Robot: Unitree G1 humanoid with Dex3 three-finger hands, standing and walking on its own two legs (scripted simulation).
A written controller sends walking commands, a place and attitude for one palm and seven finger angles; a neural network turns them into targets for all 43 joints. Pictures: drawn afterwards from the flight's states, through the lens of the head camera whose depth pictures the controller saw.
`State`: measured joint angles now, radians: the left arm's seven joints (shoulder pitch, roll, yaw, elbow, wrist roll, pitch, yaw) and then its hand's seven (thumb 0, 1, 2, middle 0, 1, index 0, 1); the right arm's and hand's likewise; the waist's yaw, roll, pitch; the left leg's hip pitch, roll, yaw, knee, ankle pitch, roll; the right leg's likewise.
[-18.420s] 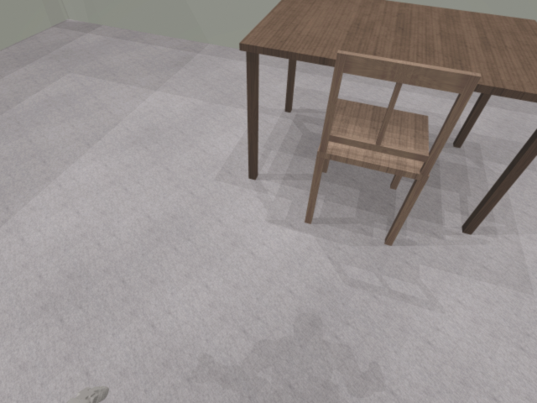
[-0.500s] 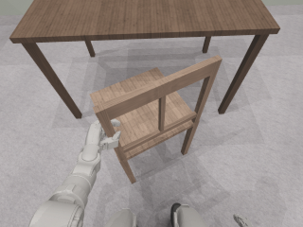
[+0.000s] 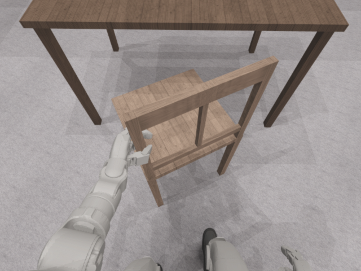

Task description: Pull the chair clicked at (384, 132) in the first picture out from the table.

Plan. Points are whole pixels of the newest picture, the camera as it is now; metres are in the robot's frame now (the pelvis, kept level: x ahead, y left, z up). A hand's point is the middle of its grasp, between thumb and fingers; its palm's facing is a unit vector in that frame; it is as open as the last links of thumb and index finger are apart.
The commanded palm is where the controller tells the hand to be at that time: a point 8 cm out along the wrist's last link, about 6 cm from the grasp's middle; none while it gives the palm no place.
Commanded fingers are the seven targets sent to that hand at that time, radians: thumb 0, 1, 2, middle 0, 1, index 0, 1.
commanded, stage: step backward, pulling the chair out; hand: left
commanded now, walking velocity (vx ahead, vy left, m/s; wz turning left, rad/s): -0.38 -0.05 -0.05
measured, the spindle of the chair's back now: (200, 126) +0.50 -0.07 -0.10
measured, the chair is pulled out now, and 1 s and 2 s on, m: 0.25 0.38 0.55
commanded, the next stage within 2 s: stop walking, hand still on the chair in 1.26 s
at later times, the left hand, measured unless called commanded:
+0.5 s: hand (141, 175) +0.33 +0.09 -0.05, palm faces -0.19 -0.96 -0.21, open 5.9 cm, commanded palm +0.32 +0.14 -0.04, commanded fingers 0.00 0.90 0.90 -0.50 -1.45 -0.50 -1.45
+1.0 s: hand (139, 216) +0.23 +0.09 -0.05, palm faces -0.21 -0.96 -0.21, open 5.9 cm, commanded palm +0.23 +0.14 -0.04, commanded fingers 0.00 0.90 0.90 -0.50 -1.45 -0.50 -1.45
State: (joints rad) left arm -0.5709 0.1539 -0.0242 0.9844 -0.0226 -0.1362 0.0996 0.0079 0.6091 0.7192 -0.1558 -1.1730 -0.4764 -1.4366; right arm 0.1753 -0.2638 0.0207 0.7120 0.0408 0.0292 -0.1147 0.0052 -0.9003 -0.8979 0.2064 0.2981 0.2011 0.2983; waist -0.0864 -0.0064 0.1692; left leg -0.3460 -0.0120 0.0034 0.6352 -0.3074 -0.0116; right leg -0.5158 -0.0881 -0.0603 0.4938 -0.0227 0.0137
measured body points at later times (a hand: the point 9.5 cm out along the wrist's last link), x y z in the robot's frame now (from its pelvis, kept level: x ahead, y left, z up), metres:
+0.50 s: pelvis -0.05 +0.02 +0.01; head +0.04 +0.01 +0.45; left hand +0.33 +0.14 -0.03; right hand +0.03 -0.26 -0.12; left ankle -0.04 +0.14 -0.72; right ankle +0.02 -0.12 -0.72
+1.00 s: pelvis -0.15 +0.03 +0.01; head -0.05 +0.01 +0.45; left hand +0.24 +0.14 -0.03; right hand -0.06 -0.26 -0.11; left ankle -0.14 +0.17 -0.72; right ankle -0.07 -0.11 -0.72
